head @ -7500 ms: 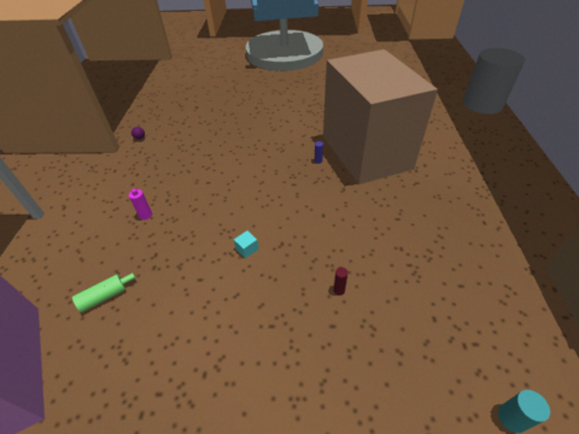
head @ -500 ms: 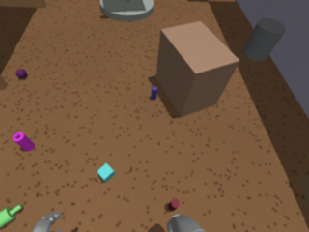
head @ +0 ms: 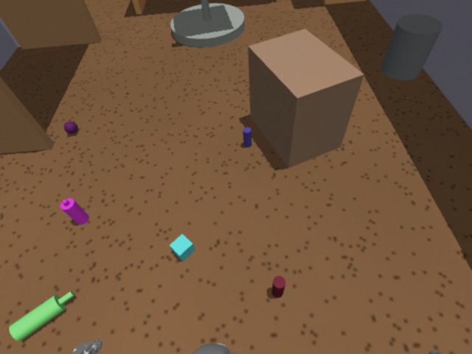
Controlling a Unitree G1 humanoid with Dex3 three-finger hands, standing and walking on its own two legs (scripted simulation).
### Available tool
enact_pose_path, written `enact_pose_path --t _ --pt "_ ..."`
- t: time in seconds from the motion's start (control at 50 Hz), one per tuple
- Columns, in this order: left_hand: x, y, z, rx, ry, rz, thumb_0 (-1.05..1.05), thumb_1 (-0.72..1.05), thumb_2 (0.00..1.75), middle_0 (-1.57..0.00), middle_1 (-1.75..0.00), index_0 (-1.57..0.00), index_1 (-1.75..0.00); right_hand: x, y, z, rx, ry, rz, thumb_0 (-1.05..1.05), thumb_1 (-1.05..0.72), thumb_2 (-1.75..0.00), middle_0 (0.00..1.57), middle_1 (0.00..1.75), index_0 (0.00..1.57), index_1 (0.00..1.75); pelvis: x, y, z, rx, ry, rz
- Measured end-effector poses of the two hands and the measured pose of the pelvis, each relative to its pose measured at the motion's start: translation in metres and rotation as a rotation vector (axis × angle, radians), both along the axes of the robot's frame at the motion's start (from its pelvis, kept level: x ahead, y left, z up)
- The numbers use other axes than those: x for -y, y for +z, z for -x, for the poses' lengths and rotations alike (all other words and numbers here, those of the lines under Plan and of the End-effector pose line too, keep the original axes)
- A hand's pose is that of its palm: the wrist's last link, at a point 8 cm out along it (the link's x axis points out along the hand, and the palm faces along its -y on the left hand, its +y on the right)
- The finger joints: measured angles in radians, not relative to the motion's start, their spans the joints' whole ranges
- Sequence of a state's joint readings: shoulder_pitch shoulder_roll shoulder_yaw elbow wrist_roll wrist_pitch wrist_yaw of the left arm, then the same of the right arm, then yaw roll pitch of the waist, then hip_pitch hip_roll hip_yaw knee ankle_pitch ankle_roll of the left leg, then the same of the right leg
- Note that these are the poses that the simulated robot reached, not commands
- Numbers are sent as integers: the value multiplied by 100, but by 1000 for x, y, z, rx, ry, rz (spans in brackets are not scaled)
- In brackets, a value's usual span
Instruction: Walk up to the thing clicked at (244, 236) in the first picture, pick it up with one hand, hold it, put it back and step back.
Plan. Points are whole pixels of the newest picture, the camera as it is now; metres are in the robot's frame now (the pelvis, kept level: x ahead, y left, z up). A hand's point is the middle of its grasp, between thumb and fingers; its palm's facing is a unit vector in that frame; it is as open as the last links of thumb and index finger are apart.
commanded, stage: walk up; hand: left
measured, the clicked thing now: (182, 247) +0.61 +0.33 -0.73
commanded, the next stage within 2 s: stand in 1.30 s
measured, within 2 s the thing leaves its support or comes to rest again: neither
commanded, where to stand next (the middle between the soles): +0.26 +0.01 m, yaw +2 degrees
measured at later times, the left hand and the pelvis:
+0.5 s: hand out of the picture -0.06 +0.24 -0.15, palm faces +0.04 -0.93 -0.37, open 7.4 cm; pelvis -0.10 -0.02 +0.00, yaw +2 degrees
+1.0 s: hand out of the picture -0.01 +0.25 -0.14, palm faces +0.04 -0.94 -0.35, open 7.4 cm; pelvis -0.09 -0.02 +0.01, yaw +2 degrees
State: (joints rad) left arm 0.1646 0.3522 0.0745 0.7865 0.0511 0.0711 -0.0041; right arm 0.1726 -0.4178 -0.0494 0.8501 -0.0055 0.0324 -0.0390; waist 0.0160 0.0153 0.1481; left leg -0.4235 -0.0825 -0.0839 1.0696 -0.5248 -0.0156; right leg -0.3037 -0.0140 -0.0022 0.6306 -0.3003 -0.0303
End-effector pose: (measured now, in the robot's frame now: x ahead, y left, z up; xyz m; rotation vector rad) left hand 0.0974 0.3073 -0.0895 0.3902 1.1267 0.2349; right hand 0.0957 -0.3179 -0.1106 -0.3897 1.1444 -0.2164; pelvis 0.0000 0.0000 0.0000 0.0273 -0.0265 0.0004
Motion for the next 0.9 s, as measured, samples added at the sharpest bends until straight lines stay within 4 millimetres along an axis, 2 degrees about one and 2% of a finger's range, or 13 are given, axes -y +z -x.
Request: enact_pose_path --t 0.06,0.12,0.24,0.32,0.42,0.5,0.58,0.7,0.78,0.9 --pt "1 -3 8 55 0 6 0 90 90 -20 -30 -21 -30 0 -2 22 -37 30 14 1 -90 -90 21 30 20 30 1 -4 19 1 35 7" --pt "-2 -15 22 90 4 30 0 90 90 -20 -30 -21 -30 -3 -5 43 -53 50 29 1 -90 -90 21 30 20 30 -1 -12 38 9 65 12" --pt "3 -23 68 35 51 78 0 90 90 -20 -30 -21 -30 -10 8 80 -51 57 19 1 -90 -90 21 30 21 30 4 -4 66 24 65 27" --pt "8 -24 102 0 64 86 0 90 90 -20 -30 -21 -30 -3 14 87 -18 64 17 1 -90 -90 21 30 21 30 13 -1 79 18 48 40" --pt "19 -27 144 -50 67 56 0 90 90 -20 -30 -21 -30 12 7 87 36 51 -2 1 -90 -90 21 30 21 30 24 -6 96 36 30 71" --pt "22 -22 167 -63 85 57 1 90 90 -20 -30 -21 -30 14 6 94 36 41 -20 1 -90 -90 21 30 20 30 22 -2 102 36 34 52" --pt "13 -22 173 -55 95 61 1 90 90 -20 -30 -21 -30 9 3 107 4 47 -20 1 -90 -90 20 30 20 30 14 -3 107 32 54 40" --pt "5 -22 164 -54 96 71 1 90 90 -20 -30 -21 -30 -8 5 126 -38 30 -51 1 -90 -90 20 30 20 30 11 3 106 28 39 33" --pt "6 -19 155 -44 87 66 1 90 90 -20 -30 -21 -30 -14 5 124 -43 19 -74 1 -90 -90 21 30 20 30 14 6 102 30 36 41" --pt "12 -14 137 -38 71 67 1 90 90 -20 -30 -21 -30 -15 5 108 -22 12 -88 1 -90 -90 21 30 20 30 15 10 94 23 38 41"
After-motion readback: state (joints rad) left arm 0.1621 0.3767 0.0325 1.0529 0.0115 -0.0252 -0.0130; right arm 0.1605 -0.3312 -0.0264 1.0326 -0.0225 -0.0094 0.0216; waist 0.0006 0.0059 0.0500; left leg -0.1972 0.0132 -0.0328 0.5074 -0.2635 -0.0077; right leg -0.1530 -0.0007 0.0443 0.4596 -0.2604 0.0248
